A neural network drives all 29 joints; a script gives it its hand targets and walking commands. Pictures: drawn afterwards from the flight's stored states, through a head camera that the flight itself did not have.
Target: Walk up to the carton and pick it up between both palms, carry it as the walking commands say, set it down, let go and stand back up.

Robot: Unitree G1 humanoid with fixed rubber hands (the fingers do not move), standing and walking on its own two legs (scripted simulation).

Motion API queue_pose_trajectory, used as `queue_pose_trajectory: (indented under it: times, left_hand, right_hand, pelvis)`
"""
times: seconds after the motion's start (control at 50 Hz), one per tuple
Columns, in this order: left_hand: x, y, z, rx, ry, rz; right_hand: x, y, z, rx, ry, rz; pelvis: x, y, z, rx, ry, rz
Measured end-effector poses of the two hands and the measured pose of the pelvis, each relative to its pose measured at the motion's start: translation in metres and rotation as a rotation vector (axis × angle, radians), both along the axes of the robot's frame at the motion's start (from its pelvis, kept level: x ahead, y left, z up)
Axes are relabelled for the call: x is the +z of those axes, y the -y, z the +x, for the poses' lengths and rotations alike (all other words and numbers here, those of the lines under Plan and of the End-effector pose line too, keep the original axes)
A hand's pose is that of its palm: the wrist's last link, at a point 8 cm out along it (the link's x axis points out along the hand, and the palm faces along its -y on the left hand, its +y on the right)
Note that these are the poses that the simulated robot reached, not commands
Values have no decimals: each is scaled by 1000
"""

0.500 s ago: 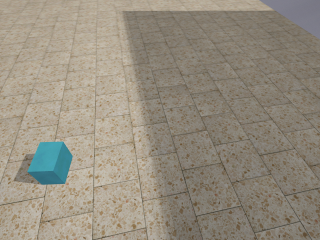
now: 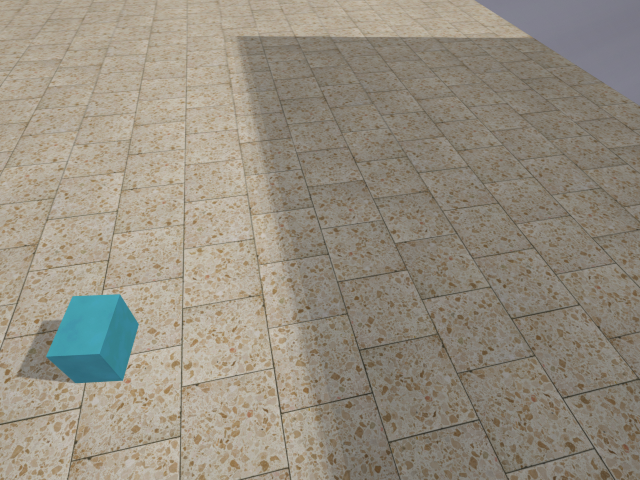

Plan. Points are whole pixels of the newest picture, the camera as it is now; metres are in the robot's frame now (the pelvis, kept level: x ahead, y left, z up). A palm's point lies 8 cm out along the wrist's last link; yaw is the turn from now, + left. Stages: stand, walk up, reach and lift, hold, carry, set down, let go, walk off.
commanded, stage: walk up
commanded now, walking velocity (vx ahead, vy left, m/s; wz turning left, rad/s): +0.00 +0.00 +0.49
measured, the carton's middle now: (97, 338) +0.65 +0.71 -0.68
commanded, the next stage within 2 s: none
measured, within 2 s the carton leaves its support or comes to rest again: neither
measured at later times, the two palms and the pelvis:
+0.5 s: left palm out of the picture +0.01 +0.33 -0.12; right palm out of the picture +0.08 -0.18 -0.12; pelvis -0.03 +0.06 +0.00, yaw +17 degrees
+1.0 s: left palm out of the picture -0.08 +0.30 -0.11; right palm (344, 341) +0.36 -0.04 -0.11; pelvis +0.10 +0.11 +0.00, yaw +31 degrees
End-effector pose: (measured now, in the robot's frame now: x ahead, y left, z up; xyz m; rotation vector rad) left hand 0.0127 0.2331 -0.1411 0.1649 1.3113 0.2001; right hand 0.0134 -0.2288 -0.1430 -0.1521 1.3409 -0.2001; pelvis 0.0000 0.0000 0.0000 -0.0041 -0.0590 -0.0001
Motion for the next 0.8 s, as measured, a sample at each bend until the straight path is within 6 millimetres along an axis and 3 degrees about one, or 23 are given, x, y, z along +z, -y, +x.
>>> queue_pose_trajectory:
  times: [0.08, 0.12, 0.24, 0.32, 0.38, 0.44, 0.54, 0.62, 0.7, 0.74, 0.8]
  left_hand:
    - [0, -22, -9, 73, 35, 61]
    - [-1, -31, -20, 97, 38, 89]
    - [-5, -55, -63, 156, 6, 106]
    - [-24, -72, -69, 175, 22, 71]
    - [-28, -74, -56, 172, 62, 30]
    - [-6, -76, -27, 172, 160, -14]
    - [36, -106, 9, 164, 283, 63]
    - [58, -119, 39, 187, 375, 113]
    - [62, -114, 63, 217, 434, 130]
    - [53, -109, 56, 254, 411, 145]
    - [41, -99, 13, 326, 279, 157]
  right_hand:
    - [-8, 1, -9, 25, -30, 6]
    - [-11, 7, -3, 45, -24, -3]
    - [6, -1, 44, 203, 51, -50]
    - [14, -18, 72, 262, 164, -72]
    - [13, -30, 68, 301, 168, -76]
    - [15, -39, 59, 301, 128, -49]
    - [23, -56, 74, 320, 158, 1]
    - [22, -55, 79, 333, 132, 13]
    - [12, -42, 91, 356, 79, 12]
    - [6, -37, 110, 379, 71, 6]
    - [13, -53, 161, 469, 122, 21]
  pelvis:
    - [-8, -1, -13, 57, -22, -9]
    - [-13, -2, -18, 82, -31, -25]
    - [-11, -16, -29, 171, -45, -29]
    - [-22, -33, -35, 221, -49, -36]
    - [-24, -42, -42, 240, -33, -12]
    - [-13, -53, -40, 281, -49, -39]
    - [4, -61, -24, 320, -77, -40]
    - [8, -60, -7, 350, -88, -28]
    - [3, -55, 15, 381, -94, -14]
    - [-3, -53, 25, 406, -85, -17]
    - [1, -55, 42, 443, -77, -10]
